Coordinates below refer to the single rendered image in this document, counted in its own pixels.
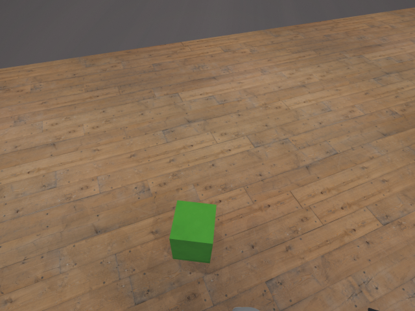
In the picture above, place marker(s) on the carton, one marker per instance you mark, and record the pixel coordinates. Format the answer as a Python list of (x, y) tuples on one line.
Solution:
[(192, 231)]

